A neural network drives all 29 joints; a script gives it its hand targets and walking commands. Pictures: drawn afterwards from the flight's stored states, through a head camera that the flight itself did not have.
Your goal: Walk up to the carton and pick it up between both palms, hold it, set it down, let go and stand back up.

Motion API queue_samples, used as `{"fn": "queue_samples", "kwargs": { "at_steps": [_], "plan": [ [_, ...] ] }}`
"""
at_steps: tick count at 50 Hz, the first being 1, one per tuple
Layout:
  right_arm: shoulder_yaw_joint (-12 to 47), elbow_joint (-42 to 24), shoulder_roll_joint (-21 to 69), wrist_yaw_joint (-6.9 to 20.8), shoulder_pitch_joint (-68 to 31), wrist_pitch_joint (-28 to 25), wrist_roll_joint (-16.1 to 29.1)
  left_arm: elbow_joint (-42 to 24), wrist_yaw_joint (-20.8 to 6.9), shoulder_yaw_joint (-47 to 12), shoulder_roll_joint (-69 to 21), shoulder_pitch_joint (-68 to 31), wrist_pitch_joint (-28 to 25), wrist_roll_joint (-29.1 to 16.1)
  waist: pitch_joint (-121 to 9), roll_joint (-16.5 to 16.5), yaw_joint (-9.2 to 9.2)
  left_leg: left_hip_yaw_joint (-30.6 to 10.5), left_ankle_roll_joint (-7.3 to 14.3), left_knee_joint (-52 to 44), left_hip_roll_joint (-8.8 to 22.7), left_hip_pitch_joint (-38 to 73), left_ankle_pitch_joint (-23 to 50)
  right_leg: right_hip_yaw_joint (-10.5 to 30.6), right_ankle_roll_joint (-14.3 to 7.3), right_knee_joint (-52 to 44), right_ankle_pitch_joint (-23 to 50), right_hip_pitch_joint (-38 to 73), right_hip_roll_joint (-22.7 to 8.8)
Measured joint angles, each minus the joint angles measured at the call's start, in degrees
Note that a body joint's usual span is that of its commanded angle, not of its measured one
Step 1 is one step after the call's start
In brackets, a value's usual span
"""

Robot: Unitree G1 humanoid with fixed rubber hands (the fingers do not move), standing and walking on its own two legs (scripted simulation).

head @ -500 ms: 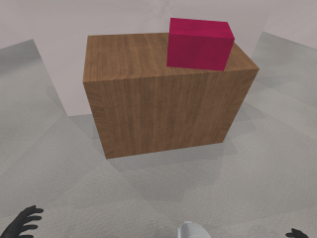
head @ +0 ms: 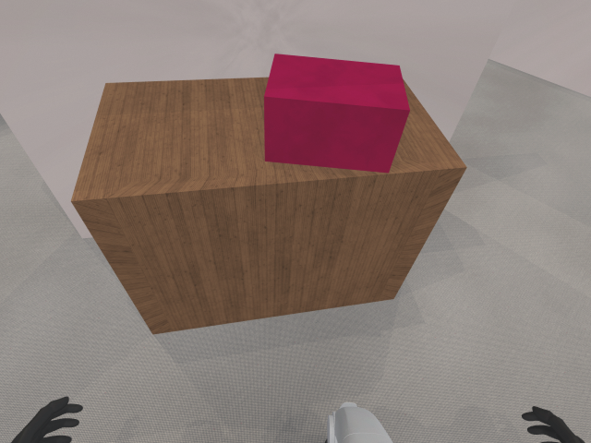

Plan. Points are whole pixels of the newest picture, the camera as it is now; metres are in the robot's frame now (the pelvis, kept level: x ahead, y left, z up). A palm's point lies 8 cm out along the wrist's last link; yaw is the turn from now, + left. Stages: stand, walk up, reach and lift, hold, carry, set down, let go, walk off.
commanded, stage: walk up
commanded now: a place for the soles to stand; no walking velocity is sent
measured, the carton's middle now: (331, 113) +0.77 -0.10 +0.01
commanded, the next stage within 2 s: none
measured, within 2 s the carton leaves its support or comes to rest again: neither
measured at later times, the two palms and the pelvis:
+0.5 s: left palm (135, 369) +0.24 +0.22 -0.08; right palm (568, 321) +0.29 -0.43 -0.03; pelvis +0.16 -0.11 +0.01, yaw +2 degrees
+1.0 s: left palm (214, 287) +0.37 +0.12 -0.06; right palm (529, 237) +0.48 -0.48 -0.06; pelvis +0.31 -0.20 +0.02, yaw +8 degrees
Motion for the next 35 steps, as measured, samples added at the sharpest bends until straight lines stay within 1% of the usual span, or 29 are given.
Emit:
{"fn": "queue_samples", "kwargs": {
  "at_steps": [1, 2, 3, 4, 5, 6, 7, 9, 12, 14, 15, 16, 17, 19, 21, 22, 24, 26, 28, 29, 30, 31, 32, 33, 34, 35],
  "plan": [
    [-0.2, 0.0, -0.4, 0.2, 0.6, 0.3, -0.1, -0.4, -0.2, 0.1, 0.5, -0.2, -0.5, 0.0, -0.4, 1.0, -0.22, -1.1, 1.1, 2.3, 1.7, -0.5, -1.9, -1.3, 0.7, -0.5, 2.4, 0.5, 1.1],
    [-0.6, 0.3, -0.6, 0.5, 0.9, 0.9, 0.4, -0.8, 0.0, 0.2, 1.0, -0.5, -1.1, 0.0, -0.8, 1.9, -0.37, -3.6, 2.2, 6.8, 2.3, -2.3, -2.9, -2.5, 1.2, 1.5, 2.0, 0.1, 2.1],
    [-0.9, 1.0, -0.4, 0.6, 0.7, 1.5, 1.2, -0.9, 0.5, 0.2, 1.1, -0.8, -1.5, -0.2, -1.2, 2.3, -0.41, -7.2, 2.7, 12.6, 0.8, -4.7, -3.6, -3.5, 1.3, 3.4, 0.3, -0.2, 2.6],
    [-1.1, 1.8, -0.1, 0.5, 0.3, 2.2, 2.1, -0.9, 1.0, 0.0, 0.9, -1.2, -1.7, -0.5, -1.3, 2.8, -0.41, -10.5, 2.9, 18.5, -1.6, -7.1, -4.3, -4.4, 1.1, 4.3, -1.2, 0.1, 3.0],
    [-1.1, 2.4, 0.2, 0.3, -0.4, 2.7, 2.6, -0.7, 1.6, -0.4, 0.5, -1.5, -1.8, -0.5, -1.3, 3.4, -0.33, -12.4, 3.0, 23.1, -3.5, -9.2, -4.2, -5.3, 0.7, 4.2, -2.4, 1.0, 3.4],
    [-1.0, 2.8, 0.5, 0.2, -1.1, 3.0, 2.9, -0.5, 2.1, -0.7, 0.0, -1.5, -1.9, -0.4, -1.2, 3.9, -0.26, -12.9, 3.1, 25.8, -4.9, -11.1, -3.5, -6.1, 0.4, 3.7, -3.0, 2.2, 3.7],
    [-0.8, 3.1, 1.0, 0.1, -1.7, 2.9, 2.8, -0.1, 2.5, -1.0, -0.5, -1.4, -2.0, -0.2, -1.0, 4.3, -0.16, -12.4, 3.1, 26.6, -5.7, -12.6, -2.6, -6.9, 0.2, 2.9, -3.3, 3.5, 4.0],
    [-0.3, 3.2, 2.0, 0.2, -2.6, 2.7, 2.4, 0.7, 3.1, -1.4, -1.5, -1.0, -1.9, 0.0, -0.6, 4.9, 0.12, -10.1, 3.0, 23.8, -6.5, -14.4, -1.7, -8.2, -0.3, 1.0, -3.8, 6.4, 4.3],
    [0.6, 3.1, 3.6, 0.9, -3.3, 2.6, 2.4, 1.7, 3.1, -1.9, -2.2, 0.0, -1.7, 0.4, -0.1, 4.6, 0.93, -5.2, 3.4, 14.0, -6.7, -14.4, -0.6, -9.9, -0.8, -1.4, -4.9, 10.3, 4.3],
    [1.2, 3.1, 4.6, 1.3, -3.4, 2.4, 2.5, 2.1, 2.9, -2.1, -2.2, 0.8, -1.3, 0.5, 0.2, 3.7, 1.67, -2.3, 4.3, 5.6, -7.1, -12.2, 3.2, -10.6, -0.8, -2.0, -6.2, 12.4, 4.0],
    [1.3, 2.9, 4.9, 1.4, -3.1, 2.0, 2.5, 2.2, 2.8, -2.1, -2.0, 1.4, -1.0, 0.5, 0.1, 3.1, 2.03, -1.4, 4.9, 0.8, -7.8, -10.3, 4.9, -10.7, -0.6, -1.2, -7.3, 12.9, 3.7],
    [1.4, 2.5, 5.0, 1.3, -2.9, 1.6, 2.3, 2.2, 2.6, -2.0, -1.7, 2.1, -0.7, 0.6, 0.1, 2.0, 2.33, -0.9, 5.5, -0.9, -8.5, -9.4, 8.4, -10.4, -0.5, 0.4, -8.8, 12.9, 2.9],
    [1.5, 2.2, 5.1, 1.1, -2.8, 1.3, 1.8, 2.6, 2.5, -1.8, -1.6, 2.4, -0.1, 0.4, 0.1, 1.0, 2.49, -0.5, 5.6, -0.1, -8.9, -9.3, 9.3, -8.9, -0.3, 3.7, -10.7, 12.0, 2.9],
    [1.7, 1.8, 5.2, 0.3, -2.7, 1.0, 1.2, 3.0, 2.5, -1.2, -1.4, 2.8, 1.5, 0.2, 0.2, -0.7, 2.68, 0.3, 5.4, 0.9, -9.0, -8.5, 7.6, -3.1, 0.4, 12.4, -13.2, 8.4, 4.7],
    [1.8, 1.7, 5.1, -0.4, -2.6, 0.7, 0.6, 3.0, 2.5, -0.8, -1.0, 2.6, 2.1, 0.1, 0.6, -2.0, 2.63, 0.8, 4.9, 0.1, -8.5, -6.8, 6.4, 1.0, 0.9, 18.9, -13.2, 4.6, 5.8],
    [1.8, 1.6, 4.8, -0.5, -2.6, 0.5, 0.4, 2.9, 2.4, -0.6, -0.8, 2.5, 2.1, 0.1, 0.9, -2.4, 2.55, 1.0, 4.5, -0.4, -8.0, -5.9, 6.1, 2.4, 1.1, 20.3, -12.5, 2.9, 5.9],
    [1.5, 1.3, 4.0, -0.5, -2.4, 0.1, 0.2, 2.6, 2.1, -0.3, -0.7, 2.1, 1.6, 0.1, 1.2, -2.4, 1.99, 1.1, 3.8, -1.3, -6.5, -4.2, 5.4, 3.7, 1.4, 19.9, -10.4, 0.2, 5.1],
    [0.9, 0.7, 2.9, -0.3, -2.0, -0.2, 0.0, 2.4, 1.6, -0.2, -0.6, 1.5, 1.4, 0.0, 1.3, -1.9, 1.15, 0.9, 2.8, -1.9, -4.9, -2.8, 4.6, 3.4, 1.4, 15.4, -8.2, -1.3, 3.1],
    [0.3, 0.1, 1.7, 0.0, -1.5, -0.2, -0.1, 2.1, 1.0, -0.3, -0.5, 0.6, 1.0, -0.3, 1.3, -1.0, 0.25, 0.6, 1.5, -2.1, -3.1, -1.5, 3.6, 2.1, 1.0, 8.2, -5.0, -1.3, 0.9],
    [0.1, -0.1, 1.2, 0.2, -1.1, 0.0, 0.0, 2.0, 0.8, -0.3, -0.4, 0.1, 0.7, -0.4, 1.1, -0.4, -0.14, 0.2, 1.0, -1.7, -2.1, -1.1, 2.7, 1.2, 0.6, 4.0, -2.6, -0.5, 0.3],
    [-0.2, -0.3, 0.7, 0.5, -0.6, 0.3, 0.1, 1.7, 0.6, -0.4, -0.1, -0.1, 0.2, -0.5, 0.6, 0.2, -0.49, -0.3, 0.9, -0.6, -0.9, -1.0, 1.4, 0.3, 0.2, 0.2, -0.8, 0.8, 0.3],
    [-0.4, -0.5, 0.3, 0.8, 0.1, 0.7, 0.1, 1.3, 0.6, -0.3, 0.5, -0.2, -0.4, -0.6, 0.0, 1.1, -0.78, -1.4, 1.7, 1.6, 0.6, -1.6, -0.5, -0.8, 0.7, -1.6, 1.4, 1.7, 1.0],
    [-0.8, -0.2, 0.2, 1.2, 0.4, 1.2, 0.5, 1.1, 0.9, -0.2, 0.9, -0.5, -1.0, -0.5, -0.5, 2.1, -0.99, -3.6, 2.7, 5.5, 1.3, -3.3, -1.9, -2.1, 1.6, -0.1, 1.8, 1.4, 2.0],
    [-1.1, 0.4, 0.3, 1.3, 0.5, 1.9, 1.3, 0.9, 1.3, -0.3, 1.1, -0.9, -1.5, -0.6, -1.0, 2.6, -0.99, -7.0, 3.1, 10.9, -0.1, -5.6, -3.6, -3.0, 1.9, 1.9, 0.5, 0.9, 2.5],
    [-1.4, 1.2, 0.4, 1.3, 0.2, 2.7, 2.1, 0.9, 1.9, -0.5, 0.9, -1.3, -1.9, -0.8, -1.3, 3.2, -0.91, -10.5, 3.2, 16.4, -2.4, -7.8, -4.9, -3.9, 1.8, 3.0, -1.0, 1.0, 2.8],
    [-1.5, 2.0, 0.6, 1.2, -0.3, 3.2, 2.7, 1.0, 2.6, -0.9, 0.5, -1.6, -2.1, -0.8, -1.4, 3.9, -0.80, -12.7, 3.2, 20.9, -4.5, -9.8, -5.1, -4.8, 1.6, 3.2, -2.1, 1.8, 3.1]
  ]
}}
